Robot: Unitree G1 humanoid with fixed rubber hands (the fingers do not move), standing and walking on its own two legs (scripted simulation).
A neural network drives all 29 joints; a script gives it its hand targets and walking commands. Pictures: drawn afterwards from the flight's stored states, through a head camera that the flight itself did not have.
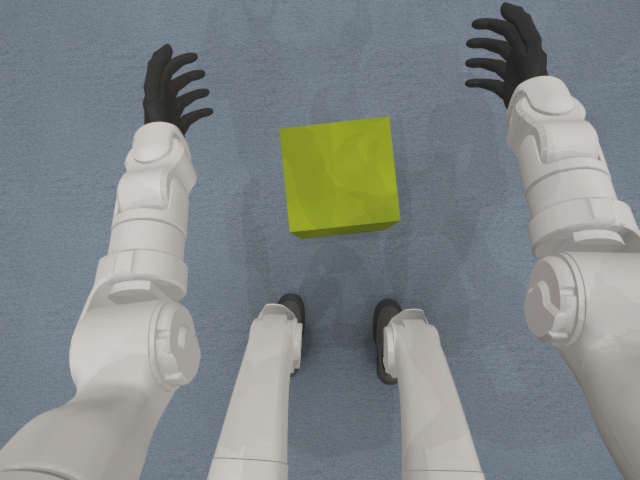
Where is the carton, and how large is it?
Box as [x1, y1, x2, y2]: [280, 116, 400, 238]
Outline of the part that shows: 388,116 280,129 290,232 303,238 380,230 400,220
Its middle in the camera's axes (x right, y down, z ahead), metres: +0.05 -0.13 +0.86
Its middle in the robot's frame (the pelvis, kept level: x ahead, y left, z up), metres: +0.49 +0.02 -0.52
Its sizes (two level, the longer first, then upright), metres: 0.210 0.200 0.250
